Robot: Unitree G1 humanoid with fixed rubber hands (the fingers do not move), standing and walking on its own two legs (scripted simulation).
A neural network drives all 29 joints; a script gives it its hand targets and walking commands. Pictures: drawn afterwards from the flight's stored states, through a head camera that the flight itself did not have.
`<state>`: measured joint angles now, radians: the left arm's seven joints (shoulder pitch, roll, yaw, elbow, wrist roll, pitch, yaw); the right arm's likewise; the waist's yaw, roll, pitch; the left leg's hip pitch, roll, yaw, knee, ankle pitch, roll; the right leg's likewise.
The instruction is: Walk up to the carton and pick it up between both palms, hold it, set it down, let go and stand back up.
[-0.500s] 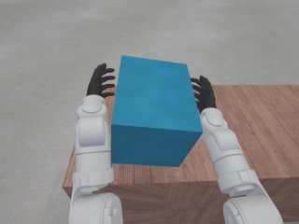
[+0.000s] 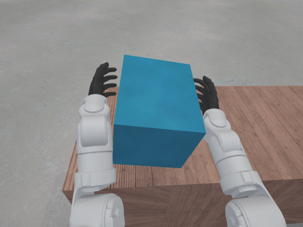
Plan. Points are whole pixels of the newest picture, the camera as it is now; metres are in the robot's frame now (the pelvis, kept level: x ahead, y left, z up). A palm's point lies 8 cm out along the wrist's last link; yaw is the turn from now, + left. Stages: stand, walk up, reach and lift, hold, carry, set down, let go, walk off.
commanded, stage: hold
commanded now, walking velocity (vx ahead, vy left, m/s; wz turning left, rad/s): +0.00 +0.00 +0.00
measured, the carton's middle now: (152, 111) +0.38 +0.00 +0.13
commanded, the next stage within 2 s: none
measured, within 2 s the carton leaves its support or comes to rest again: neither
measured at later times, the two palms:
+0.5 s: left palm (99, 96) +0.36 +0.13 +0.20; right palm (209, 108) +0.35 -0.14 +0.16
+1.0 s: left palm (96, 95) +0.36 +0.14 +0.20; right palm (208, 105) +0.36 -0.14 +0.16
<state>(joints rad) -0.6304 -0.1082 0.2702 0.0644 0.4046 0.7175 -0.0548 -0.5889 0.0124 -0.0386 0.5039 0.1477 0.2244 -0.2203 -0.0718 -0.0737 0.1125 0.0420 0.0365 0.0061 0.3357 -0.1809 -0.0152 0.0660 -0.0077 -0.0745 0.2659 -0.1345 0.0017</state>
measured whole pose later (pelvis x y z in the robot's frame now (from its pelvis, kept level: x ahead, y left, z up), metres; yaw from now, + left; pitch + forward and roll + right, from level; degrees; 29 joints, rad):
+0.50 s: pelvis +0.00 +0.00 +0.00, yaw +0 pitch -11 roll -1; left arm -0.60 -0.10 0.24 0.02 0.39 0.73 -0.05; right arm -0.56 0.01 -0.03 0.45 0.16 0.23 -0.23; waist -0.08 -0.06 0.12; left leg 0.04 0.04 0.00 0.35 -0.19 -0.02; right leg 0.07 0.00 -0.08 0.26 -0.14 0.00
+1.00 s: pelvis +0.00 +0.00 +0.00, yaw +0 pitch -11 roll -1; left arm -0.65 -0.10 0.27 0.08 0.39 0.71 -0.05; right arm -0.60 0.01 -0.05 0.49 0.13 0.23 -0.22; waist -0.05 -0.06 0.11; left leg 0.02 0.04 0.01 0.35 -0.18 -0.02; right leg 0.04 0.00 -0.07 0.28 -0.14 0.00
